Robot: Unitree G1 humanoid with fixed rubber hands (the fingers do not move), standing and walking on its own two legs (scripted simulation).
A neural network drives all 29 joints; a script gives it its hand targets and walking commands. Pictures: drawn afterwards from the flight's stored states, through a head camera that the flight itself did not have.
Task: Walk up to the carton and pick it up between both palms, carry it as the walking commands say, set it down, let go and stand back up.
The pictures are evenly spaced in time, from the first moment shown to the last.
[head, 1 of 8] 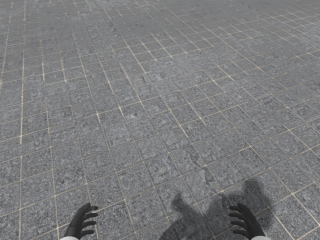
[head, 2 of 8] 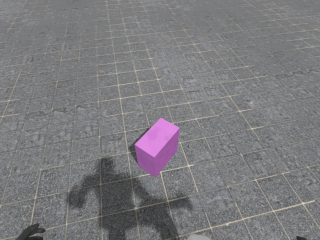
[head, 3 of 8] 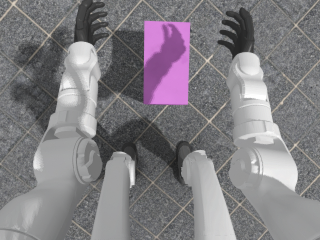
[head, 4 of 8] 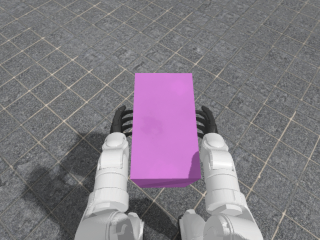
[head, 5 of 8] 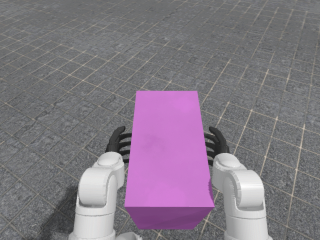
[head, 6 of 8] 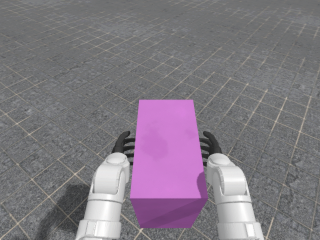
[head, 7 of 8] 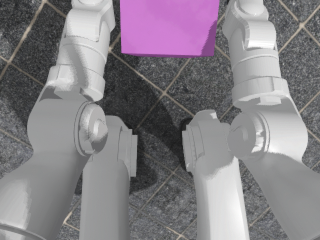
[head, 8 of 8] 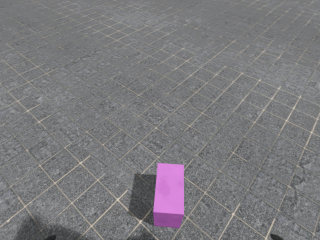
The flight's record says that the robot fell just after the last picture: no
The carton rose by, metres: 0.67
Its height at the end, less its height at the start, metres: +0.00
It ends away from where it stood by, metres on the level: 1.84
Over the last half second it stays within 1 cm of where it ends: yes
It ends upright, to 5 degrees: yes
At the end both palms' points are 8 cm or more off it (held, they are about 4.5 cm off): yes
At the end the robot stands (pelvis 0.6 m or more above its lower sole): yes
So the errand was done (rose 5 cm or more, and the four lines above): yes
